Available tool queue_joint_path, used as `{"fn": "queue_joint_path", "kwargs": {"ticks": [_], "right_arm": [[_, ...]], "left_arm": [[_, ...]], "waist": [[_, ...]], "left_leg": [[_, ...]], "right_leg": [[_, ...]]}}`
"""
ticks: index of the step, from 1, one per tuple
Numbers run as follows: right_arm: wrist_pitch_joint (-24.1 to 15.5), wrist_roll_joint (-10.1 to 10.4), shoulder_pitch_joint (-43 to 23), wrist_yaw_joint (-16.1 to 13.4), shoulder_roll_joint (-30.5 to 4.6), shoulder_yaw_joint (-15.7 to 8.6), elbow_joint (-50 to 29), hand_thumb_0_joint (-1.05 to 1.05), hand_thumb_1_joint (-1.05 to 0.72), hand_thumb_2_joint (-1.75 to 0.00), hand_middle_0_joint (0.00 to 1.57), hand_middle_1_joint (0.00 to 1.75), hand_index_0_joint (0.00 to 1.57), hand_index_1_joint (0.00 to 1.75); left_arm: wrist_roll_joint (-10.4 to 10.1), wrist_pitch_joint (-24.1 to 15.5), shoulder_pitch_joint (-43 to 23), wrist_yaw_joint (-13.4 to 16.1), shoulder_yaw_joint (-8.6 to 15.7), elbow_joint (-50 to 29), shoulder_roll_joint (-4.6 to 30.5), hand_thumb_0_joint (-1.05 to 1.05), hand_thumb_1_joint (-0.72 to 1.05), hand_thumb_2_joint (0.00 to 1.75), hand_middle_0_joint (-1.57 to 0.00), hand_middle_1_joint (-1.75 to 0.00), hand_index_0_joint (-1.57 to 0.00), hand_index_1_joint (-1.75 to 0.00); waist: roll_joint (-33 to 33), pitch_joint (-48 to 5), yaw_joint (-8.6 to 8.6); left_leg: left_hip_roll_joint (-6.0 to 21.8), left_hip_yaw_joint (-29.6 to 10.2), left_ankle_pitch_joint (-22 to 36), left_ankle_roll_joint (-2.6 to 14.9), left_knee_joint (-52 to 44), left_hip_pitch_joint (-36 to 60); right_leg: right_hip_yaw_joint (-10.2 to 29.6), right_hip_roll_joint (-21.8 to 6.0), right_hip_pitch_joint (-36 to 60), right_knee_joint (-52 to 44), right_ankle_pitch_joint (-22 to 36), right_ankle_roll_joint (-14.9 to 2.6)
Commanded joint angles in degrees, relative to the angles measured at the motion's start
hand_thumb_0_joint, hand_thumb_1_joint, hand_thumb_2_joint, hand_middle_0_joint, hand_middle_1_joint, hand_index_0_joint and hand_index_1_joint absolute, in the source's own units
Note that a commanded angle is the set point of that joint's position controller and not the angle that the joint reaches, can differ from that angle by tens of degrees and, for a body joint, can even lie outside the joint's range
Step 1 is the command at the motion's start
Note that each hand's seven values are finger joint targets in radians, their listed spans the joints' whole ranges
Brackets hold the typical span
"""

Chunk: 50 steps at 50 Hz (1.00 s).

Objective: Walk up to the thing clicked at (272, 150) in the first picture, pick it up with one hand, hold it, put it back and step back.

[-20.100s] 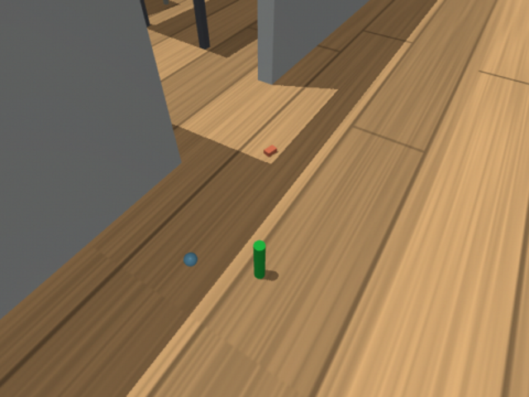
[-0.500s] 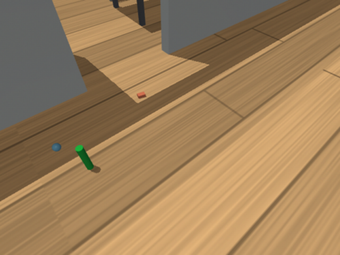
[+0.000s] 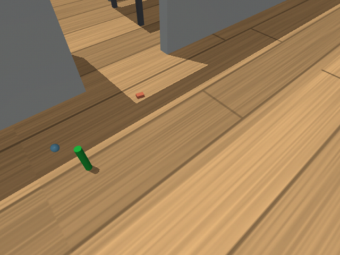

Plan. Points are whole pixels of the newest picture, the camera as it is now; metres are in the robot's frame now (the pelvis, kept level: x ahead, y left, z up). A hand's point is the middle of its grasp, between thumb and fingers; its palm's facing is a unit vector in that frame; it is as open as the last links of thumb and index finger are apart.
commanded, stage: walk up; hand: left
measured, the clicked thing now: (140, 95) +1.45 +0.26 -0.77
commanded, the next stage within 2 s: none
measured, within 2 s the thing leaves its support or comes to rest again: neither
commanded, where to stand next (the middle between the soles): +1.08 +0.03 m, yaw +1 degrees
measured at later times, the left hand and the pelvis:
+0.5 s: hand (42, 245) +0.17 +0.35 -0.16, palm faces -0.02 -0.94 -0.34, open 7.4 cm; pelvis +0.13 +0.07 -0.01, yaw +1 degrees
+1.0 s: hand (84, 157) +0.43 +0.30 -0.13, palm faces +0.00 -0.92 -0.38, open 7.4 cm; pelvis +0.37 +0.02 -0.01, yaw +1 degrees
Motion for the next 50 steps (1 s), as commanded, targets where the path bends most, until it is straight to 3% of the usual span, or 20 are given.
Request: {"fn": "queue_joint_path", "kwargs": {"ticks": [1,3,4,5,9,13,14,15,16,19,22,29,33,36,37,38,39,40,43,50], "right_arm": [[-1.95,-1.36,-0.46,1.66,-17.54,-6.51,-6.33,0.0,-0.9,-0.9,0.2,0.3,0.2,0.3],[-1.82,-1.45,-8.62,2.52,-14.36,-6.18,-10.78,0.0,-0.9,-0.9,0.2,0.3,0.2,0.3],[-2.1,-1.94,-10.93,2.52,-13.01,-6.15,-11.99,0.0,-0.9,-0.9,0.2,0.3,0.2,0.3],[-2.54,-1.7,-10.8,2.53,-13.72,-6.39,-12.23,0.0,-0.9,-0.9,0.2,0.3,0.2,0.3],[-2.99,-1.21,-0.17,4.48,-14.33,-7.71,-10.79,0.0,-0.9,-0.9,0.2,0.3,0.2,0.3],[-3.33,-1.94,11.3,4.1,-14.97,-10.15,-7.85,0.0,-0.9,-0.9,0.2,0.3,0.2,0.3],[-3.69,-2.14,19.31,3.18,-18.06,-11.47,-5.96,0.0,-0.9,-0.9,0.2,0.3,0.2,0.3],[-4.06,-2.77,25.47,2.2,-24.58,-12.5,-6.07,0.0,-0.9,-0.9,0.2,0.3,0.2,0.3],[-4.27,-1.43,17.3,2.42,-26.79,-12.16,-9.66,0.0,-0.9,-0.9,0.2,0.3,0.2,0.3],[-4.85,-0.42,5.34,2.21,-20.44,-9.54,-14.14,0.0,-0.9,-0.9,0.2,0.3,0.2,0.3],[-5.56,-0.33,6.42,2.26,-18.59,-8.76,-14.69,0.0,-0.9,-0.9,0.2,0.3,0.2,0.3],[-6.01,-0.13,8.17,2.43,-20.12,-9.01,-16.29,0.0,-0.9,-0.9,0.2,0.3,0.2,0.3],[-5.31,-0.25,10.47,2.33,-19.51,-8.78,-16.6,0.0,-0.9,-0.9,0.2,0.3,0.2,0.3],[-4.72,-0.13,11.58,2.05,-15.9,-7.22,-17.78,0.0,-0.9,-0.9,0.2,0.3,0.2,0.3],[-4.76,0.07,13.24,1.97,-11.75,-5.74,-19.09,0.0,-0.9,-0.9,0.2,0.3,0.2,0.3],[-4.59,0.79,12.92,1.69,-12.84,-5.67,-19.79,0.0,-0.9,-0.9,0.2,0.3,0.2,0.3],[-4.1,0.02,9.2,1.24,-16.85,-6.83,-18.74,0.0,-0.9,-0.9,0.2,0.3,0.2,0.3],[-4.01,0.63,9.81,1.46,-17.12,-6.9,-17.67,0.0,-0.9,-0.9,0.2,0.3,0.2,0.3],[-3.97,0.53,13.35,2.62,-16.01,-6.78,-15.55,0.0,-0.9,-0.9,0.2,0.3,0.2,0.3],[-4.2,-0.72,6.32,4.62,-13.5,-7.12,-18.04,0.0,-0.9,-0.9,0.2,0.3,0.2,0.3]], "left_arm": [[1.31,-2.17,2.8,-1.59,6.63,-5.28,18.18,0.0,0.9,0.9,-0.2,-0.3,-0.2,-0.3],[1.6,-2.65,7.46,-1.86,8.12,-5.62,20.01,0.0,0.9,0.9,-0.2,-0.3,-0.2,-0.3],[2.0,-3.26,9.31,-1.76,8.59,-6.33,21.22,0.0,0.9,0.9,-0.2,-0.3,-0.2,-0.3],[2.09,-3.58,8.36,-1.77,8.54,-7.08,21.05,0.0,0.9,0.9,-0.2,-0.3,-0.2,-0.3],[2.03,-3.79,-0.86,-2.33,8.18,-11.69,20.3,0.0,0.9,0.9,-0.2,-0.3,-0.2,-0.3],[1.53,-3.01,-2.08,-3.4,6.99,-13.64,17.04,0.0,0.9,0.9,-0.2,-0.3,-0.2,-0.3],[1.66,-2.65,0.46,-3.47,5.87,-13.71,13.65,0.0,0.9,0.9,-0.2,-0.3,-0.2,-0.3],[1.08,-2.72,1.7,-3.37,4.63,-14.8,9.06,0.0,0.9,0.9,-0.2,-0.3,-0.2,-0.3],[0.64,-2.43,1.42,-2.74,5.46,-14.82,14.24,0.0,0.9,0.9,-0.2,-0.3,-0.2,-0.3],[-0.73,-2.51,8.86,-2.94,5.96,-10.37,17.87,0.0,0.9,0.9,-0.2,-0.3,-0.2,-0.3],[0.05,-2.24,10.52,-4.01,6.3,-9.65,17.44,0.0,0.9,0.9,-0.2,-0.3,-0.2,-0.3],[0.52,-2.47,1.58,-5.78,6.11,-14.73,15.73,0.0,0.9,0.9,-0.2,-0.3,-0.2,-0.3],[0.81,-3.34,-0.46,-5.41,6.23,-15.28,14.34,0.0,0.9,0.9,-0.2,-0.3,-0.2,-0.3],[0.58,-4.32,12.08,-3.99,7.99,-12.07,16.67,0.0,0.9,0.9,-0.2,-0.3,-0.2,-0.3],[0.93,-4.72,19.21,-3.02,9.83,-11.44,21.49,0.0,0.9,0.9,-0.2,-0.3,-0.2,-0.3],[0.21,-4.92,19.51,-2.54,9.95,-12.75,25.86,0.0,0.9,0.9,-0.2,-0.3,-0.2,-0.3],[-0.77,-4.69,15.82,-2.49,9.47,-13.86,25.15,0.0,0.9,0.9,-0.2,-0.3,-0.2,-0.3],[-1.32,-4.62,12.09,-2.31,9.02,-14.78,23.05,0.0,0.9,0.9,-0.2,-0.3,-0.2,-0.3],[-0.93,-4.99,7.49,-2.16,7.47,-16.47,18.67,0.0,0.9,0.9,-0.2,-0.3,-0.2,-0.3],[0.05,-5.76,7.84,-2.82,7.63,-19.42,19.1,0.0,0.9,0.9,-0.2,-0.3,-0.2,-0.3]], "waist": [[-0.48,-6.0,2.14],[-7.24,3.71,6.9],[-9.98,6.67,9.07],[-6.2,7.77,8.15],[-11.51,1.96,1.03],[-2.55,-0.89,-5.22],[7.87,-5.78,-8.64],[23.46,-6.21,-10.81],[13.76,-4.33,-7.67],[4.87,2.02,0.5],[6.67,1.64,0.58],[7.15,3.83,-1.2],[5.26,0.57,-1.81],[-3.94,-7.04,5.0],[-16.29,-10.62,7.99],[-18.26,-9.14,7.46],[-9.37,-4.83,6.85],[-5.81,-1.68,5.05],[-8.56,1.03,0.99],[-7.57,0.58,2.57]], "left_leg": [[2.72,-4.22,-28.73,7.04,5.1,-9.25],[-0.96,3.0,-19.85,4.74,17.67,-30.46],[0.55,1.62,-17.41,3.72,26.79,-37.6],[2.43,-2.1,-15.95,3.48,27.54,-37.53],[4.69,0.05,-13.97,2.63,20.22,-20.12],[-0.1,6.78,-1.71,2.2,11.27,8.86],[0.3,3.53,-8.95,3.72,10.05,21.1],[14.55,-24.11,-34.98,7.41,-4.53,20.58],[22.23,-41.73,-47.76,13.0,-14.16,9.0],[17.6,-22.22,-33.26,12.59,-9.53,-0.79],[14.8,-11.59,-23.51,12.38,-10.82,-3.37],[14.01,-4.08,-19.93,13.19,-11.02,-2.68],[12.77,0.06,-0.39,11.94,-2.4,0.05],[6.68,6.89,10.24,8.48,22.25,-7.47],[2.04,8.53,-1.78,5.73,40.13,-18.53],[-4.52,5.79,-19.71,4.22,47.53,-31.38],[0.88,-1.28,-19.48,4.24,52.87,-30.08],[2.44,-3.62,-15.06,4.53,52.32,-29.4],[5.44,-1.77,-9.67,3.71,42.43,-24.68],[4.87,4.02,-2.05,1.68,19.25,-19.6]], "right_leg": [[7.44,-7.3,1.73,1.66,-29.96,-5.7],[18.53,-15.73,7.89,-8.11,-37.1,-10.84],[26.36,-22.96,9.38,-13.39,-32.6,-14.51],[27.22,-24.6,7.92,-13.41,-26.43,-16.12],[11.9,-16.34,-0.22,-10.84,-22.69,-11.74],[0.49,-9.82,-20.51,5.41,-17.93,-8.27],[-2.73,-6.02,-27.96,22.14,-16.93,-6.93],[-1.3,4.44,-38.17,43.19,-23.89,-4.41],[8.84,3.03,-36.03,48.33,-21.3,-4.44],[10.79,-3.61,-31.42,45.9,-9.39,-3.09],[7.31,-4.4,-27.15,38.0,-4.98,-0.39],[2.35,-6.86,-24.7,21.01,1.85,-0.29],[-2.55,-3.31,-17.32,15.17,2.54,-1.57],[-3.73,-0.22,4.99,10.5,-1.1,-3.67],[13.17,-11.27,14.0,5.15,-13.97,-6.39],[38.73,-23.46,16.74,-5.63,-18.52,-13.39],[38.17,-24.74,7.85,-5.12,-18.44,-16.08],[29.78,-22.01,3.51,-4.61,-16.1,-15.53],[15.62,-15.88,-5.99,-5.65,-10.7,-13.03],[6.0,-13.67,-6.95,-4.63,-5.96,-12.88]]}}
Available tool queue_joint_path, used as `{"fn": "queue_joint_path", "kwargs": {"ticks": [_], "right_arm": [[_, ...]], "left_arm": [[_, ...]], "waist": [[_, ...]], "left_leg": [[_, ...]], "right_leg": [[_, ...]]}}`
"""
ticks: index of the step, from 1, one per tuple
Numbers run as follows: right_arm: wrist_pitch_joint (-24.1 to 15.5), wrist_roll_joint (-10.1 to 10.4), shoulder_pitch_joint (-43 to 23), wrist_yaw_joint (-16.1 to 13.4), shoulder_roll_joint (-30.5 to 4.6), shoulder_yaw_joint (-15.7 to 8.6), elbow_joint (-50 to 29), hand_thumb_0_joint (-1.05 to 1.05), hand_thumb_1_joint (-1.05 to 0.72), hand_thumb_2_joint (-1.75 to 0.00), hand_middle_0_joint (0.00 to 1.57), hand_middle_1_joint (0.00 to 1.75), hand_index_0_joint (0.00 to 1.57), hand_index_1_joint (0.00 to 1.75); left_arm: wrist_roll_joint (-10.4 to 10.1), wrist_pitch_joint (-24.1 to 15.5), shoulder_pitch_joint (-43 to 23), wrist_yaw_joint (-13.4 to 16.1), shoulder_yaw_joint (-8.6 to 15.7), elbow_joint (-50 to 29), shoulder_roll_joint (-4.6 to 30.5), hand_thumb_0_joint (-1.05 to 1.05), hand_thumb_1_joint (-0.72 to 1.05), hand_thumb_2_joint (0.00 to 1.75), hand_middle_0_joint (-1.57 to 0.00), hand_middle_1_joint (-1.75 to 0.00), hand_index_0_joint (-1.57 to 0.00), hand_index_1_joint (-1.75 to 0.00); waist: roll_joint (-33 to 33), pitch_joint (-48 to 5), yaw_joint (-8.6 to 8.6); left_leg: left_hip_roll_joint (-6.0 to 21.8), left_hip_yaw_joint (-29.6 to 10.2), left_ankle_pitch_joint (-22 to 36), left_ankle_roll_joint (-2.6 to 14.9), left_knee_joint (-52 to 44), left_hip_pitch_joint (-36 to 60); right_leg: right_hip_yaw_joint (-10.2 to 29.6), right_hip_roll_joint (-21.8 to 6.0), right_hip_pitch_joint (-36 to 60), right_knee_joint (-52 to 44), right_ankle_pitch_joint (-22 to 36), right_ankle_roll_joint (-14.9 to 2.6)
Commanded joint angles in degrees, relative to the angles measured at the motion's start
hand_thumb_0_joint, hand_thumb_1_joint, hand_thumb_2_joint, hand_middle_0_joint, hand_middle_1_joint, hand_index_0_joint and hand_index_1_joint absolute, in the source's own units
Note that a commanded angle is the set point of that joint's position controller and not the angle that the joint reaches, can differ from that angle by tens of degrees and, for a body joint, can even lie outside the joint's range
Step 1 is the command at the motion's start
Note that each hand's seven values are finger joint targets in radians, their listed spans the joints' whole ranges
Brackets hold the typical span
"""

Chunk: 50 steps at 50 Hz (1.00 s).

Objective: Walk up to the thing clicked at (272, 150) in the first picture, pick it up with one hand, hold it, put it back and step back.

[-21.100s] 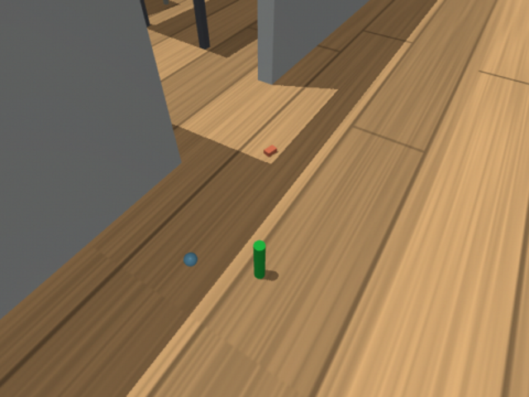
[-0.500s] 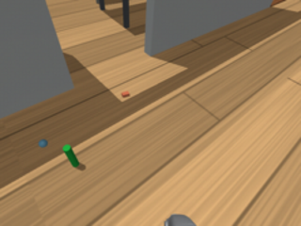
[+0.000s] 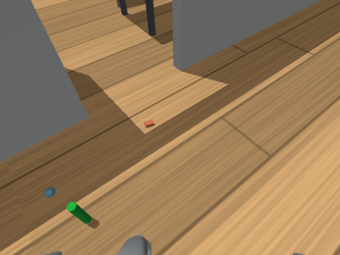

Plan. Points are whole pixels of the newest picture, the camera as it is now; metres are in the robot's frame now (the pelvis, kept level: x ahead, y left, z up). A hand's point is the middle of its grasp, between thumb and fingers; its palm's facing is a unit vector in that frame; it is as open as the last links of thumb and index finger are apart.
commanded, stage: walk up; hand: left
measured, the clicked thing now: (149, 123) +1.09 +0.21 -0.76
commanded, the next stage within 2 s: none
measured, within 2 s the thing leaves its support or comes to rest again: neither
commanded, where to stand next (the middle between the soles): +0.71 -0.01 m, yaw +0 degrees
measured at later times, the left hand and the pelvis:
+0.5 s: hand (85, 188) +0.31 +0.28 -0.14, palm faces -0.11 -0.93 -0.36, open 7.4 cm; pelvis +0.24 +0.01 -0.01, yaw -2 degrees
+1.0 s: hand (97, 149) +0.47 +0.29 -0.16, palm faces -0.04 -0.93 -0.37, open 7.4 cm; pelvis +0.44 +0.01 -0.02, yaw +0 degrees
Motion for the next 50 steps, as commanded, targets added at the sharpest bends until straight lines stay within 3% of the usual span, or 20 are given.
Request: {"fn": "queue_joint_path", "kwargs": {"ticks": [1,4,6,7,8,9,14,19,26,27,28,29,30,35,42,46,47,48,49,50], "right_arm": [[-1.58,-0.13,-3.14,0.42,-8.96,-2.93,-4.91,0.0,-0.9,-0.9,0.2,0.3,0.2,0.3],[-1.91,-0.03,-2.48,0.3,-8.86,-3.19,-4.98,0.0,-0.9,-0.9,0.2,0.3,0.2,0.3],[-2.49,-0.43,6.32,-0.57,-11.65,-4.38,-2.49,0.0,-0.9,-0.9,0.2,0.3,0.2,0.3],[-2.84,-1.41,13.25,-1.43,-15.77,-5.81,-1.19,0.0,-0.9,-0.9,0.2,0.3,0.2,0.3],[-3.07,-1.13,14.16,-2.08,-20.41,-6.78,-2.95,0.0,-0.9,-0.9,0.2,0.3,0.2,0.3],[-2.85,1.23,11.26,-2.05,-21.17,-6.97,-3.79,0.0,-0.9,-0.9,0.2,0.3,0.2,0.3],[-3.02,1.39,2.16,-2.37,-13.56,-3.73,-6.25,0.0,-0.9,-0.9,0.2,0.3,0.2,0.3],[-3.3,0.82,2.28,-2.04,-15.29,-4.18,-7.61,0.0,-0.9,-0.9,0.2,0.3,0.2,0.3],[-2.0,1.13,1.15,-2.05,-13.33,-3.22,-8.44,0.0,-0.9,-0.9,0.2,0.3,0.2,0.3],[-1.97,1.15,3.56,-2.12,-10.4,-2.07,-8.52,0.0,-0.9,-0.9,0.2,0.3,0.2,0.3],[-2.0,1.29,5.28,-2.19,-5.89,-0.5,-9.62,0.0,-0.9,-0.9,0.2,0.3,0.2,0.3],[-1.36,1.51,4.06,-2.56,-9.03,-1.19,-9.44,0.0,-0.9,-0.9,0.2,0.3,0.2,0.3],[-0.86,0.8,1.31,-3.05,-12.33,-2.12,-8.29,0.0,-0.9,-0.9,0.2,0.3,0.2,0.3],[-0.67,1.2,5.99,-1.38,-11.27,-2.25,-4.04,0.0,-0.9,-0.9,0.2,0.3,0.2,0.3],[-1.41,0.31,-0.36,-0.21,-9.32,-2.3,-5.76,0.0,-0.9,-0.9,0.2,0.3,0.2,0.3],[-2.33,-0.1,7.54,-1.03,-10.89,-3.54,-2.97,0.0,-0.9,-0.9,0.2,0.3,0.2,0.3],[-2.74,-0.11,12.0,-1.72,-13.99,-4.55,-1.79,0.0,-0.9,-0.9,0.2,0.3,0.2,0.3],[-3.07,-0.76,14.12,-2.33,-19.5,-5.81,-3.07,0.0,-0.9,-0.9,0.2,0.3,0.2,0.3],[-2.95,0.91,12.56,-2.38,-21.08,-5.95,-4.46,0.0,-0.9,-0.9,0.2,0.3,0.2,0.3],[-2.7,1.5,9.91,-2.55,-18.94,-5.44,-4.62,0.0,-0.9,-0.9,0.2,0.3,0.2,0.3]], "left_arm": [[-0.41,-1.45,0.12,0.63,4.89,-4.71,16.82,0.0,0.9,0.9,-0.2,-0.3,-0.2,-0.3],[-0.45,-1.01,-0.41,0.6,4.54,-5.18,17.62,0.0,0.9,0.9,-0.2,-0.3,-0.2,-0.3],[-0.18,-0.68,0.37,0.87,3.19,-5.51,14.94,0.0,0.9,0.9,-0.2,-0.3,-0.2,-0.3],[-0.8,-0.54,2.72,1.3,1.72,-5.74,11.3,0.0,0.9,0.9,-0.2,-0.3,-0.2,-0.3],[-1.41,-0.22,4.14,1.46,1.49,-6.03,9.34,0.0,0.9,0.9,-0.2,-0.3,-0.2,-0.3],[-1.0,0.22,2.86,2.46,2.77,-4.71,16.14,0.0,0.9,0.9,-0.2,-0.3,-0.2,-0.3],[-1.32,0.41,7.29,1.3,2.58,-0.32,13.99,0.0,0.9,0.9,-0.2,-0.3,-0.2,-0.3],[-0.22,0.82,0.51,-0.54,2.7,-2.74,12.43,0.0,0.9,0.9,-0.2,-0.3,-0.2,-0.3],[0.16,-0.37,2.96,-0.39,4.24,-1.03,12.75,0.0,0.9,0.9,-0.2,-0.3,-0.2,-0.3],[0.12,-0.91,7.89,0.28,5.24,0.13,14.71,0.0,0.9,0.9,-0.2,-0.3,-0.2,-0.3],[0.33,-1.45,12.89,1.18,6.82,0.15,19.77,0.0,0.9,0.9,-0.2,-0.3,-0.2,-0.3],[-0.44,-1.52,12.1,1.47,6.86,-1.01,23.31,0.0,0.9,0.9,-0.2,-0.3,-0.2,-0.3],[-1.02,-1.3,9.36,1.58,6.36,-1.99,22.55,0.0,0.9,0.9,-0.2,-0.3,-0.2,-0.3],[-0.81,-1.25,1.28,1.96,4.55,-4.24,16.74,0.0,0.9,0.9,-0.2,-0.3,-0.2,-0.3],[-0.29,-1.39,1.68,1.31,4.8,-6.4,17.44,0.0,0.9,0.9,-0.2,-0.3,-0.2,-0.3],[-0.21,-0.55,-0.41,1.27,3.36,-6.73,15.27,0.0,0.9,0.9,-0.2,-0.3,-0.2,-0.3],[-0.27,-0.38,1.95,1.32,2.16,-6.82,12.2,0.0,0.9,0.9,-0.2,-0.3,-0.2,-0.3],[-0.91,-0.15,3.12,1.22,1.23,-7.6,8.12,0.0,0.9,0.9,-0.2,-0.3,-0.2,-0.3],[-0.73,0.58,3.06,2.39,2.72,-5.83,14.31,0.0,0.9,0.9,-0.2,-0.3,-0.2,-0.3],[-0.75,0.73,1.5,2.61,2.63,-5.21,16.23,0.0,0.9,0.9,-0.2,-0.3,-0.2,-0.3]], "waist": [[-9.29,-0.37,2.06],[-8.62,-1.41,0.42],[-1.09,-6.95,-4.71],[10.14,-10.77,-7.78],[15.62,-10.07,-7.49],[6.57,-9.59,-7.07],[5.5,-2.54,-0.92],[6.63,-0.44,-2.62],[0.04,-4.01,1.28],[-7.15,-7.37,3.69],[-20.99,-9.41,5.54],[-19.27,-7.16,5.54],[-11.82,-3.13,4.71],[-13.12,-0.58,-0.19],[-10.99,-2.09,1.55],[-4.7,-5.2,-4.37],[5.33,-7.86,-6.31],[17.05,-7.44,-6.5],[8.81,-6.48,-6.31],[2.43,-2.56,-4.92]], "left_leg": [[-0.52,2.4,6.92,-0.28,-11.72,3.12],[-2.3,4.68,8.54,0.45,-15.12,10.35],[-4.83,4.79,4.33,2.65,-17.9,26.13],[3.34,-7.89,-5.72,6.05,-23.32,34.72],[17.83,-37.45,-15.61,10.4,-33.73,39.39],[20.24,-39.65,-16.43,14.69,-34.26,34.85],[11.0,-9.12,7.66,11.51,-31.78,19.76],[11.06,-5.44,1.67,13.57,-34.05,18.34],[5.89,1.38,8.87,8.47,-17.67,12.7],[2.62,4.06,11.42,6.46,-5.38,9.12],[-2.98,6.22,-1.5,3.53,11.36,-0.18],[-6.86,2.04,-14.16,2.08,18.23,-9.51],[-3.25,-3.36,-13.72,2.02,21.79,-9.55],[0.18,-2.2,-3.48,1.02,8.96,-2.14],[-0.5,1.26,3.37,0.05,-10.25,3.26],[-4.26,4.1,5.39,1.47,-16.24,22.91],[-1.41,-2.17,-3.99,3.4,-21.33,30.7],[14.2,-30.89,-15.03,8.96,-30.86,35.97],[19.88,-40.92,-18.67,14.26,-34.88,30.99],[18.25,-35.04,-14.66,14.67,-33.72,26.22]], "right_leg": [[8.59,-12.37,-1.89,-12.33,-1.37,-9.91],[7.31,-12.35,-3.64,-8.08,1.07,-8.75],[3.17,-8.56,-8.2,8.46,12.49,-6.35],[0.03,-4.26,-16.57,26.62,8.48,-3.72],[3.64,5.06,-30.77,37.04,-13.82,-0.98],[11.19,0.58,-29.51,41.69,-14.61,-1.69],[9.48,-4.48,-20.97,32.14,-4.64,0.63],[4.67,-6.16,-20.41,18.13,0.64,1.71],[-1.61,-0.09,-0.03,4.41,6.45,-0.18],[1.59,-0.85,9.04,1.7,2.29,-1.64],[21.32,-13.89,14.34,-5.4,-6.61,-4.73],[41.26,-23.63,14.41,-13.73,-12.04,-11.0],[41.05,-24.54,7.77,-12.98,-12.43,-13.81],[14.73,-13.88,-3.07,-12.01,0.32,-10.76],[10.74,-14.69,-2.84,-10.24,-2.75,-10.9],[5.89,-11.5,-11.91,3.6,1.25,-6.79],[1.6,-7.27,-17.13,18.28,2.15,-4.81],[-0.27,1.48,-31.55,34.42,-12.98,-0.62],[7.01,0.53,-31.66,39.44,-16.33,-1.2],[10.35,-1.63,-31.54,41.43,-13.0,-1.3]]}}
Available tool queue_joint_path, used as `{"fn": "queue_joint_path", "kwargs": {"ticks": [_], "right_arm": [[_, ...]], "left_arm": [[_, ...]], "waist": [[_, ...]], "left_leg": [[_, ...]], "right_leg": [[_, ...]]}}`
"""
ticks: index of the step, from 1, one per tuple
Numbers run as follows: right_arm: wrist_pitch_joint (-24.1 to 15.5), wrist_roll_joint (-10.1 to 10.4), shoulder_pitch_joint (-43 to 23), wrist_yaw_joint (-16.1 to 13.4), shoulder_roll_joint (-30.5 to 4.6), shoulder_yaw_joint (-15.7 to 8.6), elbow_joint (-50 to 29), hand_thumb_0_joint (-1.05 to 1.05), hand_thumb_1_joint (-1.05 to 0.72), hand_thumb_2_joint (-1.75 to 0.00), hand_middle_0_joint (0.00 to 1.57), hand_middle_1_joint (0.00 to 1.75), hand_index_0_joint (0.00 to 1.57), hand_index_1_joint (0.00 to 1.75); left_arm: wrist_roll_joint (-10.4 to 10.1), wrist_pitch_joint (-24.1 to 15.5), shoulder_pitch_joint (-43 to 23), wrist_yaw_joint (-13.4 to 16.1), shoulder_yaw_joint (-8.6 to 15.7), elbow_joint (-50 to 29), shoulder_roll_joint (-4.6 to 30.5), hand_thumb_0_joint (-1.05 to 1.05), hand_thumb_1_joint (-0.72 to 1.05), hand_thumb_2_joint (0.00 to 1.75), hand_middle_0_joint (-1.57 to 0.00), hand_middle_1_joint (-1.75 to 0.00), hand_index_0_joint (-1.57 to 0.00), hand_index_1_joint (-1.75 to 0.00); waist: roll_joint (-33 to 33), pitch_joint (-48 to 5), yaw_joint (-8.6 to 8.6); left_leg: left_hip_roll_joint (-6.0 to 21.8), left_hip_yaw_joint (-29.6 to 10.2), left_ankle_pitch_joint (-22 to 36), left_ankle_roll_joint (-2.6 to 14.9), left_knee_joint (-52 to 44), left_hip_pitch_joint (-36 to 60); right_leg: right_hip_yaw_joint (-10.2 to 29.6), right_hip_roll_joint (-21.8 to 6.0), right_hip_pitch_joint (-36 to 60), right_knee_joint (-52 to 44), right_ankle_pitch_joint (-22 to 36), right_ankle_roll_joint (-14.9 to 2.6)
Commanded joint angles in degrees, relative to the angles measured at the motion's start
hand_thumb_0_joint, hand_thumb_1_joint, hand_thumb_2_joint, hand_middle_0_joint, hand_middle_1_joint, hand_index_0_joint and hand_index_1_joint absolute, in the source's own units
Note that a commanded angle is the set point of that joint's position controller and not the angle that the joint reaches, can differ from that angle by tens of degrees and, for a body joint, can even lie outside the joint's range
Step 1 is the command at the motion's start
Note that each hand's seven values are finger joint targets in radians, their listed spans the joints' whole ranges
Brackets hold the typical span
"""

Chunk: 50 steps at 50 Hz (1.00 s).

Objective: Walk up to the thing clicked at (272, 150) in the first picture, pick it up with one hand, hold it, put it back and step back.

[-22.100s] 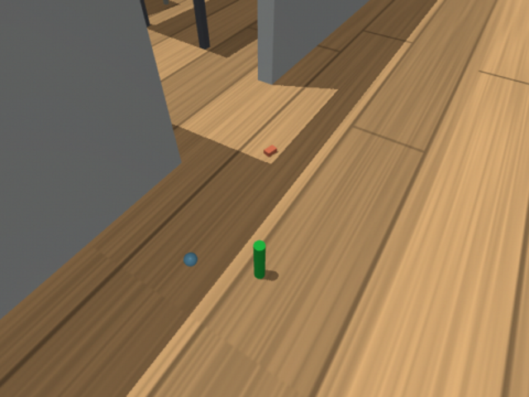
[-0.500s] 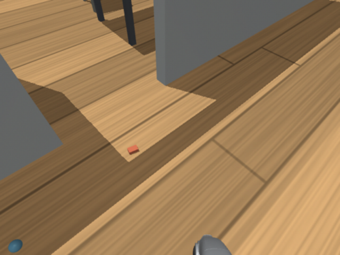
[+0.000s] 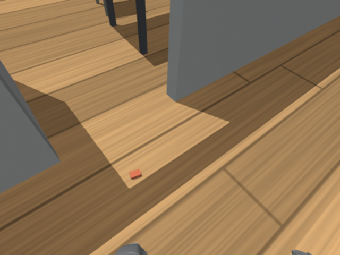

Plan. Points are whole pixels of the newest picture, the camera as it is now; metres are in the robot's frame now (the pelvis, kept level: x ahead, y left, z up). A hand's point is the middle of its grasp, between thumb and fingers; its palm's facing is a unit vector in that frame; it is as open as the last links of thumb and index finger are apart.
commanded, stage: walk up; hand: left
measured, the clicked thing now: (135, 174) +0.65 +0.21 -0.74
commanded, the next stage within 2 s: stand in 1.96 s
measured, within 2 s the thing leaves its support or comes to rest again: neither
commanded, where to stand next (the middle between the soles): +0.27 -0.01 m, yaw +0 degrees
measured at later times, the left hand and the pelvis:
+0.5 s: hand (88, 210) +0.23 +0.23 -0.11, palm faces -0.04 -0.89 -0.45, open 7.4 cm; pelvis +0.15 -0.05 +0.01, yaw -1 degrees
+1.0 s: hand (89, 207) +0.25 +0.24 -0.14, palm faces -0.03 -0.93 -0.37, open 7.4 cm; pelvis +0.18 -0.03 +0.01, yaw +1 degrees
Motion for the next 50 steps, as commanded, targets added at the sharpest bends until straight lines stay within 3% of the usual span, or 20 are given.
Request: {"fn": "queue_joint_path", "kwargs": {"ticks": [1,3,6,11,16,17,18,19,23,29,33,34,35,36,37,39,42,44,46,50], "right_arm": [[-0.98,1.72,6.25,-1.88,-17.25,-4.47,-3.65,0.0,-0.9,-0.9,0.2,0.3,0.2,0.3],[-1.18,1.71,3.92,-2.17,-14.82,-3.27,-4.07,0.0,-0.9,-0.9,0.2,0.3,0.2,0.3],[-1.06,1.02,3.23,-2.05,-14.71,-3.18,-4.93,0.0,-0.9,-0.9,0.2,0.3,0.2,0.3],[-0.82,0.85,2.96,-1.58,-16.16,-3.53,-6.0,0.0,-0.9,-0.9,0.2,0.3,0.2,0.3],[0.57,1.02,0.84,-1.17,-12.34,-2.1,-7.5,0.0,-0.9,-0.9,0.2,0.3,0.2,0.3],[0.5,1.28,3.02,-1.2,-8.22,-0.72,-8.12,0.0,-0.9,-0.9,0.2,0.3,0.2,0.3],[1.24,1.6,4.26,-2.05,-4.32,0.94,-7.94,0.0,-0.9,-0.9,0.2,0.3,0.2,0.3],[2.27,1.09,2.34,-3.16,-11.09,-1.26,-6.59,0.0,-0.9,-0.9,0.2,0.3,0.2,0.3],[3.04,1.88,5.84,-3.13,-10.4,-1.27,-2.25,0.0,-0.9,-0.9,0.2,0.3,0.2,0.3],[4.67,1.43,1.17,-2.9,-7.73,-0.91,-0.25,0.0,-0.9,-0.9,0.2,0.3,0.2,0.3],[4.31,1.12,-0.72,-3.0,-9.49,-1.79,0.83,0.0,-0.9,-0.9,0.2,0.3,0.2,0.3],[3.93,0.76,-0.23,-3.21,-10.52,-1.97,1.12,0.0,-0.9,-0.9,0.2,0.3,0.2,0.3],[3.55,0.04,-1.65,-3.35,-13.82,-2.62,0.79,0.0,-0.9,-0.9,0.2,0.3,0.2,0.3],[3.4,1.21,-7.06,-3.19,-15.36,-2.27,0.1,0.0,-0.9,-0.9,0.2,0.3,0.2,0.3],[3.58,1.17,-9.05,-2.95,-14.83,-2.2,0.06,0.0,-0.9,-0.9,0.2,0.3,0.2,0.3],[4.2,1.03,-11.72,-2.97,-12.41,-0.84,0.35,0.0,-0.9,-0.9,0.2,0.3,0.2,0.3],[4.95,1.58,-11.81,-2.73,-9.88,0.06,2.28,0.0,-0.9,-0.9,0.2,0.3,0.2,0.3],[4.9,1.39,-10.19,-2.7,-10.25,0.01,4.39,0.0,-0.9,-0.9,0.2,0.3,0.2,0.3],[4.64,1.41,-12.34,-2.49,-10.35,0.11,4.91,0.0,-0.9,-0.9,0.2,0.3,0.2,0.3],[4.4,1.59,-13.77,-2.48,-9.88,0.86,6.73,0.0,-0.9,-0.9,0.2,0.3,0.2,0.3]], "left_arm": [[-0.98,-1.45,-0.64,1.32,2.52,-4.13,12.35,0.0,0.9,0.9,-0.2,-0.3,-0.2,-0.3],[-1.16,-1.24,1.6,1.01,2.65,-1.85,12.03,0.0,0.9,0.9,-0.2,-0.3,-0.2,-0.3],[-0.54,-0.92,0.93,-0.1,2.63,-1.78,10.6,0.0,0.9,0.9,-0.2,-0.3,-0.2,-0.3],[-0.18,-1.31,-4.17,-1.09,3.08,-3.39,9.74,0.0,0.9,0.9,-0.2,-0.3,-0.2,-0.3],[0.01,-2.84,4.39,0.0,4.55,0.17,10.88,0.0,0.9,0.9,-0.2,-0.3,-0.2,-0.3],[0.39,-3.48,8.97,0.76,5.95,0.82,14.65,0.0,0.9,0.9,-0.2,-0.3,-0.2,-0.3],[0.25,-3.86,5.91,2.11,5.61,-1.32,18.5,0.0,0.9,0.9,-0.2,-0.3,-0.2,-0.3],[-0.57,-3.19,2.74,1.95,5.39,-2.18,19.23,0.0,0.9,0.9,-0.2,-0.3,-0.2,-0.3],[-1.04,-2.95,-2.58,3.1,3.44,-3.18,13.63,0.0,0.9,0.9,-0.2,-0.3,-0.2,-0.3],[-0.6,-2.33,-6.84,3.97,2.11,-3.06,12.54,0.0,0.9,0.9,-0.2,-0.3,-0.2,-0.3],[-1.08,-0.83,-10.21,4.14,1.45,-2.84,12.84,0.0,0.9,0.9,-0.2,-0.3,-0.2,-0.3],[-1.09,-0.46,-10.34,4.12,1.09,-2.53,11.73,0.0,0.9,0.9,-0.2,-0.3,-0.2,-0.3],[-1.44,-0.06,-8.57,3.99,0.41,-2.37,8.94,0.0,0.9,0.9,-0.2,-0.3,-0.2,-0.3],[-2.32,0.5,-7.64,4.25,0.25,-0.6,8.45,0.0,0.9,0.9,-0.2,-0.3,-0.2,-0.3],[-1.7,0.79,-7.52,4.5,0.61,1.64,9.64,0.0,0.9,0.9,-0.2,-0.3,-0.2,-0.3],[-1.36,0.4,-7.57,4.09,0.53,3.41,9.18,0.0,0.9,0.9,-0.2,-0.3,-0.2,-0.3],[-0.37,-0.6,-10.41,4.06,0.83,4.57,12.67,0.0,0.9,0.9,-0.2,-0.3,-0.2,-0.3],[-0.49,-0.55,-14.51,3.94,0.32,4.76,12.0,0.0,0.9,0.9,-0.2,-0.3,-0.2,-0.3],[-0.68,-0.58,-14.5,3.83,-0.37,6.0,10.36,0.0,0.9,0.9,-0.2,-0.3,-0.2,-0.3],[-0.91,-0.77,-15.19,3.71,-0.55,8.06,10.22,0.0,0.9,0.9,-0.2,-0.3,-0.2,-0.3]], "waist": [[6.15,-1.83,-3.4],[8.91,-0.44,-1.42],[10.7,-1.44,-1.73],[10.95,-0.24,-2.62],[2.46,-4.92,3.03],[-10.63,-6.52,5.29],[-17.02,-4.83,3.3],[-8.84,-1.89,2.7],[-7.23,-2.96,-0.84],[-9.43,-5.09,-0.78],[-6.73,-6.11,-2.22],[-4.03,-6.45,-2.69],[4.85,-7.7,-1.22],[10.46,-7.15,0.52],[10.76,-6.31,0.58],[9.16,-5.76,1.07],[5.04,-4.32,-0.37],[4.92,-5.05,-2.04],[4.57,-5.11,-1.1],[2.94,-6.37,-0.95]], "left_leg": [[18.81,-31.1,-10.88,12.47,-21.84,20.99],[14.87,-19.57,-3.0,9.89,-21.66,14.55],[13.09,-13.05,0.62,11.62,-21.1,13.25],[12.75,-11.5,-7.12,12.01,-21.31,10.4],[7.28,-4.2,-2.26,6.9,-1.68,0.56],[2.33,0.02,-4.55,4.18,14.94,-6.95],[-4.25,-1.39,-18.1,0.23,23.35,-15.86],[-0.57,-7.1,-21.36,0.35,27.31,-12.94],[1.41,-8.76,-13.22,0.05,23.01,-7.68],[0.52,-4.53,-6.56,-0.71,8.17,3.79],[-1.4,-3.11,0.38,0.76,-1.38,11.05],[0.73,-6.31,3.8,1.64,-6.08,11.86],[8.59,-17.53,7.1,4.05,-9.94,13.02],[13.97,-24.65,2.99,9.77,-12.93,7.29],[14.37,-24.94,-0.1,11.54,-13.55,2.83],[9.1,-17.06,-2.23,7.9,-11.37,-0.07],[2.91,-11.19,-5.41,1.59,-5.81,2.76],[3.31,-11.49,-5.35,1.93,-7.67,7.7],[4.51,-12.97,-4.15,2.93,-9.97,7.67],[4.31,-11.51,2.01,2.29,-11.07,9.7]], "right_leg": [[8.22,-0.09,-26.24,18.3,2.6,-1.37],[7.01,-2.32,-21.09,13.26,6.4,-0.64],[3.57,-2.5,-17.34,5.11,7.29,1.34],[0.93,-2.0,-12.74,-6.65,11.7,1.3],[-2.75,3.5,10.58,-18.7,14.63,-0.09],[10.39,-4.34,17.41,-26.22,4.08,-2.47],[35.82,-20.17,15.55,-35.29,10.06,-8.08],[36.65,-22.71,7.68,-32.84,13.03,-14.41],[14.07,-13.09,4.26,-26.79,32.89,-10.48],[7.4,-12.08,-2.94,-21.35,43.3,-9.16],[7.59,-10.97,-7.83,-15.81,29.69,-6.8],[6.93,-9.61,-8.24,-13.05,24.95,-4.99],[4.01,-4.85,-11.2,-7.33,16.14,-1.57],[-0.2,2.0,-7.18,-4.22,4.12,0.2],[0.86,1.36,-2.7,-3.36,-0.68,0.32],[1.27,1.49,1.0,-10.53,3.54,0.01],[11.1,-5.77,-3.04,-21.93,8.18,-2.63],[9.2,-5.56,-5.26,-21.04,9.43,-2.49],[5.94,-2.78,-3.65,-21.14,10.96,-0.93],[6.32,-3.64,-0.18,-23.31,16.38,-0.53]]}}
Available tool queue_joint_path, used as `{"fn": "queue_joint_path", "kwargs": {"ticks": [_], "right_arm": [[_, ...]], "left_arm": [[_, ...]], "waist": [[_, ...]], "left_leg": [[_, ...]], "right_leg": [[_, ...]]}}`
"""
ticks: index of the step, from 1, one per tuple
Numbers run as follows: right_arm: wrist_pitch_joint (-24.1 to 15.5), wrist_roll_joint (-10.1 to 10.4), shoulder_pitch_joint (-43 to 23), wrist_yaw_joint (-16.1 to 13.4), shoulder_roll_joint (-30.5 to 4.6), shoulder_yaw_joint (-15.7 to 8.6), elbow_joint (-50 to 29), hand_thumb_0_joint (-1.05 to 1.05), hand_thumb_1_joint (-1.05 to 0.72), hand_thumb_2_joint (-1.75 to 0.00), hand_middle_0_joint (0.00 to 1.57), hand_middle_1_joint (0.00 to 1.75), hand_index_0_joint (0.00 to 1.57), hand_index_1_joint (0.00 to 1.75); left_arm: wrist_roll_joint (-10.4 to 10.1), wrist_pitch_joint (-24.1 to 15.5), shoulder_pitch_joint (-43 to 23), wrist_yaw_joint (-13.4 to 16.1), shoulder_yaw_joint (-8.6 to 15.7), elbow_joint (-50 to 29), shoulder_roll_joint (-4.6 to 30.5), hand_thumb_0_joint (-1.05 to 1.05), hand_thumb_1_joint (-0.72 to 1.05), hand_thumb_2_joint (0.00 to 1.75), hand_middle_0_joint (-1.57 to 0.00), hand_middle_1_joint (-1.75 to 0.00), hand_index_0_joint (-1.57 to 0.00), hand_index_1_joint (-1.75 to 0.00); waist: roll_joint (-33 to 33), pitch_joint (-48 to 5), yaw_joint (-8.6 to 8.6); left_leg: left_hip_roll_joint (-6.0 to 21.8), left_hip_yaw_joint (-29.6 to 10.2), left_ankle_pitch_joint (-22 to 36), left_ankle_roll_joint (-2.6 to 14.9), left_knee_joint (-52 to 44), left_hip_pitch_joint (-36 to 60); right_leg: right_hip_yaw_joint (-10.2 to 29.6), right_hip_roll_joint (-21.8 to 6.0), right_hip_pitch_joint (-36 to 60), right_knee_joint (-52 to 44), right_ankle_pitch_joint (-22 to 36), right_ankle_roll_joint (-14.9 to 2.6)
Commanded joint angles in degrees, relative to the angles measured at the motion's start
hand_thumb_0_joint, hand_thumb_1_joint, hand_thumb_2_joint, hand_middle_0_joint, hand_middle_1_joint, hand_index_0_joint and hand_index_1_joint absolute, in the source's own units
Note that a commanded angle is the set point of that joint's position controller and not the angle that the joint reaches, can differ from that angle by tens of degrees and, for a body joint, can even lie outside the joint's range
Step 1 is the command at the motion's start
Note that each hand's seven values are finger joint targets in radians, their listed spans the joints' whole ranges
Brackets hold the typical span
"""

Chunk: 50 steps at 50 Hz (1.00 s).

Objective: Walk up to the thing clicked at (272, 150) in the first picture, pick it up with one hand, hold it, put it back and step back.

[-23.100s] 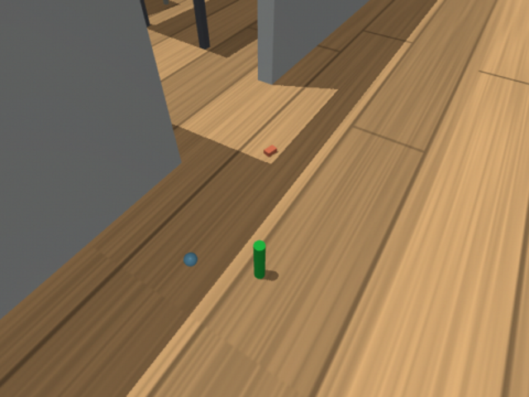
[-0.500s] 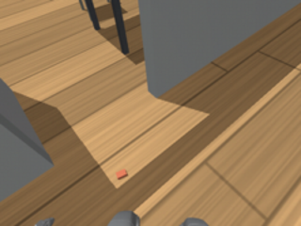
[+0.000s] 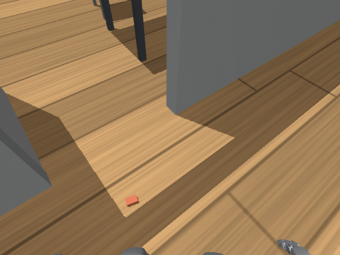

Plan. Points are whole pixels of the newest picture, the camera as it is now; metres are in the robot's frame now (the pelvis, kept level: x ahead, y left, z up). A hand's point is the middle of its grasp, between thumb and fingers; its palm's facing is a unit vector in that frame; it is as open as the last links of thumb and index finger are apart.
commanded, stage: walk up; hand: left
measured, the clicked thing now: (131, 200) +0.47 +0.23 -0.75
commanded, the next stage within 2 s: stand in 0.96 s
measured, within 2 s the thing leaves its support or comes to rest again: neither
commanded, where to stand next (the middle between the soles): +0.09 +0.01 m, yaw -1 degrees
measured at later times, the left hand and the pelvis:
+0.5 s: hand out of the picture +0.10 +0.26 -0.13, palm faces -0.03 -0.93 -0.36, open 7.4 cm; pelvis +0.01 +0.00 +0.02, yaw +0 degrees
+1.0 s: hand out of the picture +0.10 +0.26 -0.13, palm faces -0.03 -0.93 -0.36, open 7.4 cm; pelvis +0.02 +0.00 +0.02, yaw +0 degrees
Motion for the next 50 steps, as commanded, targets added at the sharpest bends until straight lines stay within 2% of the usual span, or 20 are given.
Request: {"fn": "queue_joint_path", "kwargs": {"ticks": [1,3,4,8,9,15,17,22,29,38,42,46,47,48,50], "right_arm": [[-1.17,0.19,-2.72,-0.58,-12.8,-2.34,-1.53,0.0,-0.9,-0.9,0.2,0.3,0.2,0.3],[-1.26,0.18,-4.25,-0.6,-12.92,-2.31,-0.96,0.0,-0.9,-0.9,0.2,0.3,0.2,0.3],[-1.21,0.08,-3.99,-0.61,-12.82,-2.32,-0.64,0.0,-0.9,-0.9,0.2,0.3,0.2,0.3],[-1.16,0.28,-5.42,-0.59,-12.14,-2.11,0.7,0.0,-0.9,-0.9,0.2,0.3,0.2,0.3],[-1.04,0.25,-5.28,-0.6,-12.11,-2.2,0.98,0.0,-0.9,-0.9,0.2,0.3,0.2,0.3],[-0.98,0.23,-5.23,-0.45,-11.53,-2.07,2.73,0.0,-0.9,-0.9,0.2,0.3,0.2,0.3],[-0.91,0.03,-5.65,-0.46,-11.44,-2.11,3.02,0.0,-0.9,-0.9,0.2,0.3,0.2,0.3],[-1.1,-0.02,-4.97,-0.41,-11.2,-2.13,3.51,0.0,-0.9,-0.9,0.2,0.3,0.2,0.3],[-1.04,-0.31,-4.44,-0.51,-11.3,-2.31,3.56,0.0,-0.9,-0.9,0.2,0.3,0.2,0.3],[-1.09,-0.24,-2.97,-0.69,-11.06,-2.39,3.58,0.0,-0.9,-0.9,0.2,0.3,0.2,0.3],[-1.06,-0.22,-2.85,-0.76,-11.24,-2.46,3.33,0.0,-0.9,-0.9,0.2,0.3,0.2,0.3],[-0.94,-0.23,-3.34,-0.71,-10.97,-2.45,3.0,0.0,-0.9,-0.9,0.2,0.3,0.2,0.3],[-0.9,-0.22,-2.91,-0.72,-10.83,-2.5,3.2,0.0,-0.9,-0.9,0.2,0.3,0.2,0.3],[-1.4,-0.47,-2.81,-0.97,-9.92,-1.94,3.3,0.0,-0.9,-0.9,0.2,0.3,0.2,0.3],[-1.79,-0.65,-2.97,-1.12,-11.13,-2.1,3.52,0.0,-0.9,-0.9,0.2,0.3,0.2,0.3]], "left_arm": [[-0.58,-1.59,-4.16,0.75,2.74,-2.13,13.52,0.0,0.9,0.9,-0.2,-0.3,-0.2,-0.3],[-0.71,-1.45,-3.17,0.7,2.42,-0.99,12.65,0.0,0.9,0.9,-0.2,-0.3,-0.2,-0.3],[-0.67,-1.39,-3.74,0.64,2.38,-0.71,12.48,0.0,0.9,0.9,-0.2,-0.3,-0.2,-0.3],[-0.63,-1.41,-4.32,0.56,2.26,0.81,12.28,0.0,0.9,0.9,-0.2,-0.3,-0.2,-0.3],[-0.55,-1.35,-5.36,0.56,2.24,0.78,12.49,0.0,0.9,0.9,-0.2,-0.3,-0.2,-0.3],[-0.35,-1.23,-6.64,0.38,2.32,1.73,12.0,0.0,0.9,0.9,-0.2,-0.3,-0.2,-0.3],[-0.13,-1.03,-6.86,0.35,2.38,2.04,12.06,0.0,0.9,0.9,-0.2,-0.3,-0.2,-0.3],[-0.11,-1.15,-6.49,0.32,2.66,2.42,11.65,0.0,0.9,0.9,-0.2,-0.3,-0.2,-0.3],[0.06,-0.85,-6.73,0.33,2.85,2.35,11.26,0.0,0.9,0.9,-0.2,-0.3,-0.2,-0.3],[0.12,-0.8,-6.91,0.41,3.18,2.22,11.2,0.0,0.9,0.9,-0.2,-0.3,-0.2,-0.3],[0.13,-0.64,-6.69,0.38,3.29,2.08,11.18,0.0,0.9,0.9,-0.2,-0.3,-0.2,-0.3],[0.18,-0.73,-6.08,0.41,3.15,2.17,11.03,0.0,0.9,0.9,-0.2,-0.3,-0.2,-0.3],[0.29,-0.7,-6.94,0.43,3.24,2.23,11.04,0.0,0.9,0.9,-0.2,-0.3,-0.2,-0.3],[0.03,-0.45,-6.11,0.22,2.71,2.54,10.04,0.0,0.9,0.9,-0.2,-0.3,-0.2,-0.3],[-0.07,-0.4,-6.34,0.0,2.65,2.27,9.91,0.0,0.9,0.9,-0.2,-0.3,-0.2,-0.3]], "waist": [[1.32,-7.77,-0.59],[2.12,-9.06,0.17],[1.49,-9.32,-0.02],[0.6,-8.6,0.2],[-0.26,-7.84,-0.29],[-1.17,-7.69,-0.18],[-1.23,-6.36,-0.27],[-0.79,-7.66,-0.06],[0.87,-6.48,-0.28],[-0.25,-7.61,-0.66],[-0.1,-7.77,-0.55],[-0.51,-7.94,-0.4],[-1.39,-7.75,-0.84],[-2.8,-8.76,-1.14],[-1.14,-8.0,-1.17]], "left_leg": [[5.23,-7.84,4.56,3.45,-10.93,5.92],[6.18,-8.45,5.63,3.73,-12.5,7.61],[6.21,-8.36,5.87,3.8,-13.16,7.35],[5.48,-6.68,8.34,2.81,-13.84,9.66],[5.12,-6.46,7.16,2.61,-14.64,9.48],[5.08,-5.96,6.22,2.04,-17.49,10.7],[5.0,-6.25,2.39,1.87,-18.88,9.54],[5.09,-5.81,6.38,1.52,-19.08,11.01],[5.32,-6.84,1.84,1.51,-21.03,8.62],[5.18,-6.16,7.18,1.48,-19.44,9.85],[5.19,-6.17,7.29,1.56,-19.26,10.17],[5.25,-6.05,8.55,1.64,-18.85,11.39],[5.03,-5.91,8.89,1.51,-18.69,10.88],[5.98,-6.42,9.18,1.19,-20.19,12.97],[5.89,-6.16,7.92,1.14,-20.21,12.75]], "right_leg": [[6.1,-4.98,1.85,-8.96,5.94,-3.33],[4.81,-4.37,3.18,-9.29,6.66,-2.98],[4.55,-4.15,4.32,-9.5,7.0,-2.66],[5.68,-5.63,4.62,-12.71,9.34,-2.71],[5.91,-5.79,4.26,-13.87,8.6,-2.55],[6.11,-6.34,6.35,-17.16,7.78,-2.14],[6.01,-6.19,5.86,-18.16,5.42,-2.09],[5.64,-6.21,7.49,-18.61,7.79,-1.97],[4.94,-5.51,8.05,-18.38,6.01,-1.97],[5.1,-5.96,8.61,-18.35,9.59,-1.92],[5.01,-6.05,8.59,-18.02,9.84,-1.96],[4.99,-6.05,8.17,-18.61,9.82,-1.76],[4.97,-6.04,8.34,-18.95,9.81,-1.82],[4.84,-5.94,7.59,-18.95,7.61,-1.51],[5.38,-6.03,7.77,-19.53,7.24,-1.48]]}}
